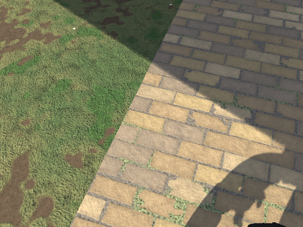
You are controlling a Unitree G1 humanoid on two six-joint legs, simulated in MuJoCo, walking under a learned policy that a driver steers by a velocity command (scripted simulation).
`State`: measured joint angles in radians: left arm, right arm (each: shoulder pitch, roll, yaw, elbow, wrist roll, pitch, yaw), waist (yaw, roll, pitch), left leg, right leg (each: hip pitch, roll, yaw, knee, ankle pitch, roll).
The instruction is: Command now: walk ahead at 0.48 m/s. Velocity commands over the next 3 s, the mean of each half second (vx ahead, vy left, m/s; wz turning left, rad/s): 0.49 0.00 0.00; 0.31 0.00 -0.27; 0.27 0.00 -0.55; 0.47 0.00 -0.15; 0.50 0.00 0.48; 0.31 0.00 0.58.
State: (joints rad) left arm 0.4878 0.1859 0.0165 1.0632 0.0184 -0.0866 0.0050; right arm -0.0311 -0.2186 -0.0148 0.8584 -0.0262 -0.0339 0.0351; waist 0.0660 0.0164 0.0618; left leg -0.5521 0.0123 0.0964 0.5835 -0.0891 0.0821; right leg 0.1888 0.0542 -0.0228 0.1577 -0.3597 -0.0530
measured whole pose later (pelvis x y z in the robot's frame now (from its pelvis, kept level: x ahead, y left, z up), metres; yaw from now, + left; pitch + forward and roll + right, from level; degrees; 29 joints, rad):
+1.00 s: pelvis +0.50 +0.00 +0.01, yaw -10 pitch +1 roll +0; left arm 0.34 0.22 0.06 0.97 0.02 -0.03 0.00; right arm 0.07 -0.22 -0.03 0.86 -0.01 -0.01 -0.03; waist 0.06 0.03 0.07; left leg -0.55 0.02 -0.04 0.79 -0.21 -0.03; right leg -0.18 0.12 0.07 0.40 -0.21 -0.09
